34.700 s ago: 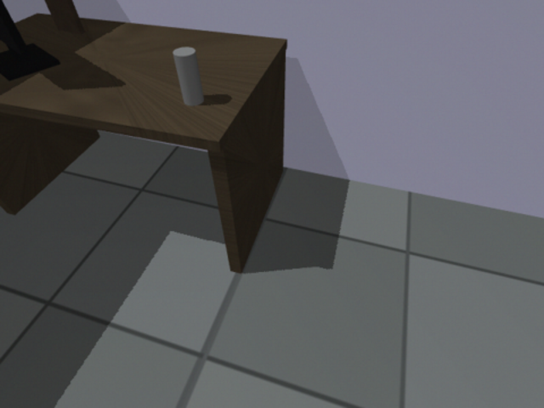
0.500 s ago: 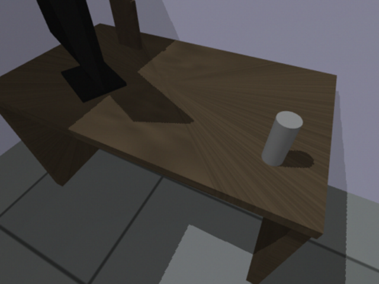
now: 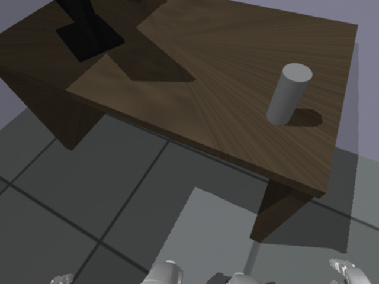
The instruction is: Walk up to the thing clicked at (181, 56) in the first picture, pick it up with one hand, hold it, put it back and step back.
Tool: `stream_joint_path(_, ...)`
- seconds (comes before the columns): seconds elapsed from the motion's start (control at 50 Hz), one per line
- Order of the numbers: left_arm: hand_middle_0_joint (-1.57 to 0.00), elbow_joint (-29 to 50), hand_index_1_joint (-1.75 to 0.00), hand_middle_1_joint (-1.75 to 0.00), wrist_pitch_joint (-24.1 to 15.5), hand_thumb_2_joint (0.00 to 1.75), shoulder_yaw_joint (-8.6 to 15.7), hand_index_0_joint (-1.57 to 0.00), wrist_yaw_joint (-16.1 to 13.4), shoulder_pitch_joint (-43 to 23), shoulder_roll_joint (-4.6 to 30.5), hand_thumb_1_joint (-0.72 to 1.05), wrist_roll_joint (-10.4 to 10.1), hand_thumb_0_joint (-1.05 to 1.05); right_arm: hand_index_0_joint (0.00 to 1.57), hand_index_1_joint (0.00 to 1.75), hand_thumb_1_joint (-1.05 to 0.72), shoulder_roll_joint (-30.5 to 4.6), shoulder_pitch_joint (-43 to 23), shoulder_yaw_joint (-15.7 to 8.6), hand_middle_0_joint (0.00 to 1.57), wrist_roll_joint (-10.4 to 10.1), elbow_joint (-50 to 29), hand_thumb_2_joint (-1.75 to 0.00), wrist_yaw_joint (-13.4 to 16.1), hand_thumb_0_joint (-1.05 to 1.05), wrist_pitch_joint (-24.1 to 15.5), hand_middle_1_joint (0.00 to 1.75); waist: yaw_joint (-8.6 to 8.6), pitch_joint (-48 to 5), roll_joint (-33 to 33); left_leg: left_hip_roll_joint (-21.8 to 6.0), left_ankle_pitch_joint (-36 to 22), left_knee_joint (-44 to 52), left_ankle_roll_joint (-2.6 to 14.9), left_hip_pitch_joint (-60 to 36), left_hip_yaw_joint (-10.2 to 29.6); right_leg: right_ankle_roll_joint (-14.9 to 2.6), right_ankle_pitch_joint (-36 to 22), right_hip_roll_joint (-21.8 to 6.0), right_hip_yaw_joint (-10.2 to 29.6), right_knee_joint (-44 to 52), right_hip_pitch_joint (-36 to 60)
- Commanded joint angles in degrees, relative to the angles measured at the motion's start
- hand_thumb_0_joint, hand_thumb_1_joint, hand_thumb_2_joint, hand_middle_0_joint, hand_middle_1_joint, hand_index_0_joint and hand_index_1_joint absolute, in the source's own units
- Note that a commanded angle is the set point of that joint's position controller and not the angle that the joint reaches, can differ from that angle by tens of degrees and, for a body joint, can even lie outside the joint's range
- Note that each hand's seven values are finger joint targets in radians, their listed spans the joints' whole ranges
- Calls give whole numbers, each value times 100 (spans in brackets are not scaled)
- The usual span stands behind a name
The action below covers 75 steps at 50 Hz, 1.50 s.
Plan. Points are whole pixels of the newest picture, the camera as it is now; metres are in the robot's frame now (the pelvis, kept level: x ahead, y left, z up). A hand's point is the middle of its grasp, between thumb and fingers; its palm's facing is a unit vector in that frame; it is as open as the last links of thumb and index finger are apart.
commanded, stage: step back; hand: right
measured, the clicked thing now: (286, 96) +0.53 -0.23 +0.03
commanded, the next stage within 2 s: none
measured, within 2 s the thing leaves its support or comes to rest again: neither
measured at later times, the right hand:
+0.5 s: hand out of the picture +0.01 -0.26 -0.16, palm faces +0.01 +0.92 -0.39, open 7.4 cm
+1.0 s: hand out of the picture -0.13 -0.23 -0.14, palm faces -0.04 +0.91 -0.41, open 7.4 cm
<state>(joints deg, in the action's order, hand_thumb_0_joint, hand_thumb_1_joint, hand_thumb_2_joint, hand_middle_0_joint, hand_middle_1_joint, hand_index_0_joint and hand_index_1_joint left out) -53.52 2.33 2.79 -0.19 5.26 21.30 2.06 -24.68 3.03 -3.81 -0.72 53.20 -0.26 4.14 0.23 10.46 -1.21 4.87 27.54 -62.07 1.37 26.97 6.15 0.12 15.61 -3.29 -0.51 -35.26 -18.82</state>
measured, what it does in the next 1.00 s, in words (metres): walks backwards: left foot, then right foot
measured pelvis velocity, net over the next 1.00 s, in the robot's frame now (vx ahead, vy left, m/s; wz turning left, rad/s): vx -0.21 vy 0.04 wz -0.02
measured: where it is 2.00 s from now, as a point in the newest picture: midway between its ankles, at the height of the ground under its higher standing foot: outside the picture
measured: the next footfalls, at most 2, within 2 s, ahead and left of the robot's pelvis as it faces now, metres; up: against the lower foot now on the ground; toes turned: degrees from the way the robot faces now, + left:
left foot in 0.14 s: -0.01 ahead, +0.14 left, +0.00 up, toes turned +0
right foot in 0.48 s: -0.06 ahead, -0.10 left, +0.00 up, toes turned +0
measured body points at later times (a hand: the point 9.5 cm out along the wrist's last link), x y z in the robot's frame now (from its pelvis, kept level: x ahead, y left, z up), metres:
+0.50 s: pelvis -0.09 +0.01 -0.01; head -0.02 +0.00 +0.43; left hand +0.02 +0.32 -0.13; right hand +0.01 -0.31 -0.13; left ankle -0.05 +0.14 -0.73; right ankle -0.10 -0.10 -0.73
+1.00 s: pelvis -0.21 +0.04 +0.00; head -0.16 +0.05 +0.44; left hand -0.09 +0.36 -0.12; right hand -0.13 -0.28 -0.11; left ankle -0.19 +0.15 -0.73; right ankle -0.21 -0.09 -0.65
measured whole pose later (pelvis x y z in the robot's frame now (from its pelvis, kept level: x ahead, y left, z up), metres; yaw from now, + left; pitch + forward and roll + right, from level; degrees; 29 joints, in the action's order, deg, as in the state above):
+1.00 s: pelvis -0.21 +0.04 +0.00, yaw -1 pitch -2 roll +0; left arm -46.7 4.1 4.8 -0.9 7.7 23.2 0.9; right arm -20.5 9.1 -1.9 2.2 50.5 0.2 2.2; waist 0.2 9.4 2.4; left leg 0.6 16.5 -34.7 1.1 16.5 1.4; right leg -0.5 29.1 7.1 8.9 -66.0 -29.1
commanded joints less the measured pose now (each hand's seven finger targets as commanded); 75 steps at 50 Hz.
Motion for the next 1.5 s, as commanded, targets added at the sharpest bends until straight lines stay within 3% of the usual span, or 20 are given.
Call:
stream_joint_path(0.0, -20, 780, -30, -30, -150, 90, 415, -20, -191, -362, 1531, 90, 73, 0, 20, 30, -90, -883, 818, -198, 20, 42, -247, -90, 24, 0, -104, 30, -19, -1397, 1118, -400, 224, 801, -101, -293, -121, -1220, -2574, -1295, 981, 647, 987)
stream_joint_path(0.1, -20, 889, -30, -30, 7, 90, 362, -20, -128, 62, 1449, 90, -145, 0, 20, 30, -90, -978, 1039, -263, 20, 313, -239, -90, 69, 0, -295, 30, -58, -1450, 775, -623, -2247, 3922, 63, -1574, -289, -636, -2231, -764, 731, -540, 583)
stream_joint_path(0.14, -20, 1032, -30, -30, 50, 90, 344, -20, -213, -248, 1166, 90, -164, 0, 20, 30, -90, -1975, 809, -456, 20, 307, -417, -90, 28, 0, -319, 30, -285, -1416, -1266, -2536, -4530, 4071, 1276, -1613, 2042, -135, 2359, 939, 623, -2287, -712)
stream_joint_path(0.16, -20, 978, -30, -30, 65, 90, 377, -20, -275, -358, 1229, 90, -97, 0, 20, 30, -90, -1896, 805, -472, 20, 293, -426, -90, 39, 0, -334, 30, -342, -1325, -1092, -2691, -4366, 4171, 1510, -1374, 2188, -130, 2502, 1000, 1123, -3142, -731)
stream_joint_path(0.22, -20, 750, -30, -30, 38, 90, 388, -20, -233, 253, 1171, 90, -221, 0, 20, 30, -90, -1233, 154, -291, 20, 290, -618, -90, 163, 0, -343, 30, 145, -1165, -774, -1888, -4507, 3574, 1088, -2014, 709, -149, 1423, 920, 1179, -3610, -1337)
stream_joint_path(0.34, -20, 941, -30, -30, -91, 90, 389, -20, -134, 234, 1066, 90, -122, 0, 20, 30, -90, -1121, 700, -290, 20, 223, -709, -90, 209, 0, -310, 30, -187, -1310, -788, -2066, -4732, 3176, 1335, -2718, 613, 141, 1418, 638, 642, -1804, -925)
stream_joint_path(0.44, -20, 653, -30, -30, -216, 90, 436, -20, -118, 934, 996, 90, -26, 0, 20, 30, -90, -1089, 379, -219, 20, 71, -871, -90, 149, 0, -186, 30, 136, -1551, -726, -1632, -3547, 2438, 731, -1780, 118, -146, -667, 535, 66, 1187, 845)
stream_joint_path(0.46, -20, 707, -30, -30, -261, 90, 532, -20, -130, 854, 1368, 90, 50, 0, 20, 30, -90, -864, 428, -142, 20, 26, -913, -90, 133, 0, -180, 30, 59, -1545, -71, -1289, -2596, 2099, 396, -862, 23, -332, -1588, -44, 1066, 1069, 1412)
stream_joint_path(0.5, -20, 938, -30, -30, -290, 90, 660, -20, -101, 563, 2109, 90, 14, 0, 20, 30, -90, -777, 107, -171, 20, 48, -935, -90, 249, 0, -104, 30, 322, -1054, 1509, -84, 1126, -379, -70, -211, 132, -1924, -2707, -2016, 3524, 1502, 207)
stream_joint_path(0.58, -20, 1164, -30, -30, -226, 90, 513, -20, -146, 136, 1324, 90, -61, 0, 20, 30, -90, -903, 665, -127, 20, -39, -682, -90, 265, 0, -199, 30, -18, -1177, 716, 134, 330, -937, -187, 33, 439, -1295, -3363, -951, 1547, 791, 724)
stream_joint_path(0.7, -20, 1245, -30, -30, -165, 90, 493, -20, -212, 738, 1288, 90, -16, 0, 20, 30, -90, -785, 541, -73, 20, 84, -833, -90, 258, 0, -264, 30, 385, -1376, 1139, -158, 390, 969, -312, 172, -28, -1356, -3787, -985, 1473, 462, 1843)
stream_joint_path(0.82, -20, 1484, -30, -30, -6, 90, 400, -20, -117, 229, 1289, 90, -109, 0, 20, 30, -90, -944, 1223, -256, 20, 272, -572, -90, 144, 0, -346, 30, -106, -1432, 801, -621, -1496, 3825, 99, -1711, -109, -615, -1365, -541, 1309, -136, 131)
stream_joint_path(0.88, -20, 1409, -30, -30, 3, 90, 527, -20, -228, -154, 1298, 90, -37, 0, 20, 30, -90, -1807, 636, -456, 20, 294, -755, -90, 94, 0, -379, 30, -279, -1062, -969, -2948, -2611, 4539, 1706, -696, 2607, -120, 2206, 960, 1199, -3334, -633)
stream_joint_path(0.94, -20, 1041, -30, -30, 13, 90, 548, -20, -154, 610, 1231, 90, -162, 0, 20, 30, -90, -1112, 25, -246, 20, 295, -890, -90, 172, 0, -415, 30, 292, -876, -445, -2002, -3109, 4032, 1104, -1122, 923, -90, 1332, 984, 1242, -3867, -1005)
stream_joint_path(1.16, -20, 640, -30, -30, -118, 90, 444, -20, -15, 1355, 976, 90, -63, 0, 20, 30, -90, -1329, 351, -325, 20, 202, -1009, -90, 156, 0, -229, 30, 165, -1643, -1088, -1761, -3153, 3005, 903, -1685, 342, -40, 200, 525, -37, 863, 837)
stream_joint_path(1.2, -20, 671, -30, -30, -165, 90, 562, -20, -36, 1323, 1399, 90, 61, 0, 20, 30, -90, -989, 352, -216, 20, 131, -1071, -90, 128, 0, -190, 30, 143, -1402, -119, -1130, -1708, 2414, 291, -305, 140, -379, -19, -145, 1228, 1197, 1313)
stream_joint_path(1.22, -20, 794, -30, -30, -151, 90, 704, -20, -19, 1059, 2026, 90, 16, 0, 20, 30, -90, -732, 33, -176, 20, 61, -1186, -90, 178, 0, -211, 30, 350, -1141, 1565, 33, 159, 1168, -80, 292, -257, -1240, -345, -1383, 2816, 1646, 602)
stream_joint_path(1.24, -20, 976, -30, -30, -179, 90, 730, -20, -39, 759, 2269, 90, 73, 0, 20, 30, -90, -929, -21, -262, 20, 109, -1144, -90, 240, 0, -184, 30, 414, -811, 1622, -73, 859, -119, -182, 94, 252, -1829, -680, -2111, 3542, 1824, -373)
stream_joint_path(1.3, -20, 1146, -30, -30, -203, 90, 543, -20, -122, -47, 1491, 90, 8, 0, 20, 30, -90, -900, 659, -196, 20, -7, -803, -90, 246, 0, -239, 30, -168, -942, 733, 156, 157, -628, -120, 204, 424, -1185, -2642, -1018, 1415, 794, 290)
stream_joint_path(1.48, -20, 1298, -30, -30, -49, 90, 470, -20, -203, 289, 1483, 90, -65, 0, 20, 30, -90, -742, 1033, -190, 20, 187, -753, -90, 189, 0, -336, 30, 51, -1387, 1189, -275, -686, 3025, -82, -857, -660, -999, -2959, -985, 1253, -90, 1182)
